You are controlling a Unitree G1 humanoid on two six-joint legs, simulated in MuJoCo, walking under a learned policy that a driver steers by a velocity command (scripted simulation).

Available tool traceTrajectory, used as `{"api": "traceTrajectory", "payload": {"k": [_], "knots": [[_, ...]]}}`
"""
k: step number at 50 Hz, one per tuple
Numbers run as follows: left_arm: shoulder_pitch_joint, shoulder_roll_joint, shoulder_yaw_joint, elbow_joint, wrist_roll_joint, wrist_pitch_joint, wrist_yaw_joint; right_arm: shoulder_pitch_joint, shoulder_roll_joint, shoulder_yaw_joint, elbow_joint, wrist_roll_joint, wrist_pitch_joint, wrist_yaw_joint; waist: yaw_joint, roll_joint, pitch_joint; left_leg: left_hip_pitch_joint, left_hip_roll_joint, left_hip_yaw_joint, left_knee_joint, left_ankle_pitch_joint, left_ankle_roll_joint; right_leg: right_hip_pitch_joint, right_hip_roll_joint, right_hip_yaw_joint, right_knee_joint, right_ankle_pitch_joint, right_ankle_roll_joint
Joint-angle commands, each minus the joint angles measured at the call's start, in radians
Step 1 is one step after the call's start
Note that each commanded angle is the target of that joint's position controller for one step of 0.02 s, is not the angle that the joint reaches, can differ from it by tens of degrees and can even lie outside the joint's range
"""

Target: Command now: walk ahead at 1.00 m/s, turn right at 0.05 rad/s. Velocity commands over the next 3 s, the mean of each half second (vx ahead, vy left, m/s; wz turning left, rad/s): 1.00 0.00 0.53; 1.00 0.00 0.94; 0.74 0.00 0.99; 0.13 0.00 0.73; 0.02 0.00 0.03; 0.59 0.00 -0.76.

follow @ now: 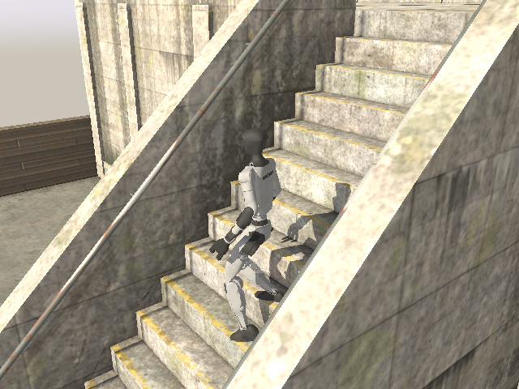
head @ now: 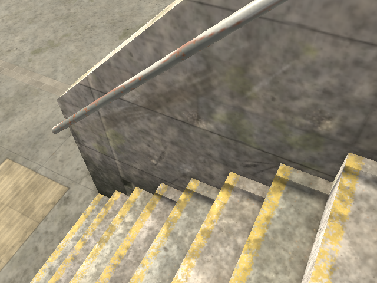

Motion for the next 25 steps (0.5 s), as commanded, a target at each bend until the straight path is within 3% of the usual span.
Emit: {"api": "traceTrajectory", "payload": {"k": [1,2,3,4,5,6,7,8,9,10,11,12,13,14,15,16,17,18,19,20,21,22,23,24,25], "knots": [[-0.272,0.115,0.041,-0.167,0.008,-0.015,0.001,0.635,-0.043,-0.038,0.128,-0.069,0.006,-0.006,-0.317,-0.051,-0.104,0.589,0.039,0.033,-0.303,-0.056,0.058,-0.162,0.046,0.016,0.581,0.605,-0.056],[-0.311,-0.066,0.009,-0.201,0.009,-0.004,-0.01,0.638,-0.022,0.005,0.147,-0.087,0.001,0.015,-0.262,0.171,0.02,0.687,0.143,-0.141,-0.133,0.089,0.104,-0.565,0.204,0.094,1.124,-0.058,-0.017],[-0.266,-0.157,-0.023,-0.309,-0.005,-0.04,-0.018,0.599,-0.057,0.022,0.144,-0.097,-0.02,0.03,-0.096,0.399,0.061,0.714,0.112,-0.235,0.101,0.614,0.045,-0.852,0.213,0.162,1.244,-0.049,-0.055],[-0.13,-0.091,-0.031,-0.299,-0.02,-0.085,-0.037,0.523,-0.145,-0.008,0.129,-0.051,-0.026,0.031,0.023,0.415,-0.081,0.796,0.211,-0.543,0.014,0.471,0.184,-0.932,0.14,0.149,1.09,0.088,-0.058],[-0.133,-0.01,-0.021,-0.248,-0.008,-0.102,-0.049,0.514,-0.102,-0.008,0.129,-0.04,-0.022,0.028,0.045,0.064,-0.124,0.789,0.241,-0.587,-0.012,0.316,0.223,-0.947,0.045,0.082,1.031,0.228,-0.056],[-0.168,-0.046,-0.038,-0.282,-0.023,-0.114,-0.066,0.417,-0.22,-0.041,0.117,-0.028,-0.04,0.02,0.096,0.051,-0.193,0.69,0.376,-0.958,-0.166,-0.137,0.346,-0.901,-0.001,0.13,0.887,0.36,-0.058],[-0.318,0.015,-0.012,-0.284,-0.024,-0.096,-0.063,0.335,-0.083,0.006,0.093,-0.02,-0.069,0.011,0.102,-0.226,-0.026,0.526,0.329,-0.953,-0.146,-0.371,0.296,-0.939,-0.048,0.185,0.748,0.504,-0.066],[-0.343,0.008,-0.012,-0.281,-0.026,-0.086,-0.065,0.278,-0.065,0.014,0.097,-0.015,-0.091,0.001,0.115,-0.185,0.036,0.421,0.301,-0.937,-0.068,-0.23,0.285,-0.913,-0.069,0.206,0.62,0.556,-0.058],[-0.291,0.04,-0.006,-0.251,0.003,-0.061,-0.069,0.289,-0.007,0.034,0.097,0.006,-0.102,-0.013,0.144,-0.261,0.093,0.261,0.156,-0.73,0.005,-0.342,0.236,-0.787,-0.052,0.142,0.252,0.684,-0.025],[-0.333,0.053,-0.01,-0.253,0.043,-0.066,-0.06,0.269,0.012,0.032,0.099,0.036,-0.078,-0.028,0.118,-0.233,0.108,0.054,0.053,-0.573,-0.001,-0.475,0.227,-0.508,-0.058,0.075,-0.151,0.842,-0.027],[-0.415,0.009,-0.02,-0.262,0.071,-0.069,-0.066,0.326,0.023,0.03,0.126,0.047,-0.062,-0.034,0.055,-0.212,0.049,-0.218,0.001,-0.49,-0.106,-0.556,0.21,-0.064,0.018,-0.032,-0.35,1.042,-0.018],[-0.411,-0.006,-0.011,-0.251,0.059,-0.077,-0.075,0.361,-0.019,0.018,0.144,0.049,-0.059,-0.027,0.017,-0.114,0.022,-0.249,0.045,-0.542,-0.142,-0.407,0.217,0.14,0.06,-0.051,-0.394,1.111,-0.006],[-0.371,-0.047,-0.012,-0.252,0.028,-0.082,-0.078,0.333,-0.038,0.012,0.158,0.044,-0.039,-0.027,0.061,0.025,0.006,-0.15,0.054,-0.554,-0.118,-0.26,0.239,0.163,0.075,-0.024,-0.423,0.964,-0.008],[-0.283,-0.016,-0.002,-0.22,0.033,-0.084,-0.08,0.304,-0.058,0.004,0.177,0.024,-0.02,-0.036,0.103,0.123,-0.037,0.048,0.086,-0.531,-0.056,-0.05,0.248,0.127,0.056,0.01,-0.397,0.962,-0.018],[-0.209,0.035,0.015,-0.203,0.025,-0.089,-0.08,0.238,-0.059,-0.001,0.143,0.01,-0.001,-0.036,0.165,0.109,-0.066,0.189,0.049,-0.46,0.056,0.189,0.221,0.187,0.07,0.007,-0.551,0.819,-0.047],[-0.066,0.174,0.065,-0.139,-0.017,-0.114,-0.086,0.141,-0.029,-0.004,0.101,-0.008,-0.001,-0.035,0.204,0.121,-0.094,0.307,-0.026,-0.413,0.357,0.111,0.146,0.275,0.03,0.08,-0.765,1.052,-0.049],[0.149,0.199,0.092,-0.073,-0.021,-0.13,-0.097,0.054,-0.055,-0.015,0.082,-0.008,0.004,-0.017,0.309,0.153,-0.18,0.209,-0.031,-0.405,0.575,0.18,0.124,0.549,0.02,0.088,-0.798,1.059,-0.038],[0.207,0.181,0.091,-0.019,-0.007,-0.121,-0.112,0.292,0.11,0.001,0.114,0.026,0.019,-0.008,0.189,-0.147,-0.212,-0.088,-0.161,-0.387,0.901,-0.392,0.063,0.72,-0.117,0.374,-0.812,0.748,-0.145],[0.104,0.123,0.075,-0.038,-0.013,-0.108,-0.119,0.36,0.195,0.037,0.099,0.025,0.034,-0.026,0.139,-0.383,-0.129,-0.222,-0.153,-0.341,0.98,-0.706,0.073,0.538,-0.195,0.657,-0.943,0.455,-0.183],[0.057,0.059,0.056,-0.033,-0.035,-0.102,-0.128,0.326,0.144,0.027,0.067,0.033,0.042,-0.046,0.097,-0.279,-0.003,-0.325,-0.103,-0.312,0.971,-0.7,0.068,0.386,-0.201,0.654,-0.944,0.352,-0.2],[0.032,0.051,0.06,0.032,-0.049,-0.1,-0.129,0.33,0.098,0.006,0.053,0.046,0.059,-0.053,-0.007,-0.127,0.049,-0.389,-0.054,-0.251,0.915,-0.602,0.091,0.235,-0.199,0.609,-0.832,0.17,-0.21],[0.003,0.026,0.051,0.004,-0.032,-0.105,-0.125,0.228,0.049,0.001,0.017,0.022,0.068,-0.052,0.021,-0.022,0.083,-0.367,-0.026,-0.201,0.838,-0.535,0.113,0.131,-0.182,0.5,-0.728,0.228,-0.194],[-0.036,0.012,0.039,-0.001,-0.013,-0.114,-0.107,0.164,0.04,-0.001,-0.031,-0.003,0.068,-0.05,0.012,-0.013,0.097,-0.359,0.002,-0.186,0.762,-0.489,0.109,0.035,-0.197,0.443,-0.66,0.281,-0.169],[-0.024,0.007,0.036,0.02,-0.02,-0.13,-0.081,0.135,-0.011,-0.016,-0.056,-0.024,0.067,-0.027,0.003,-0.017,0.114,-0.291,0.02,-0.207,0.597,-0.269,0.103,-0.074,-0.12,0.299,-0.543,0.262,-0.095],[-0.041,0.017,0.026,0.017,-0.011,-0.135,-0.058,0.139,0.003,-0.016,-0.07,-0.02,0.066,-0.008,-0.024,-0.086,0.079,-0.229,0.008,-0.16,0.449,-0.162,0.078,-0.086,-0.106,0.207,-0.524,0.289,-0.093]]}}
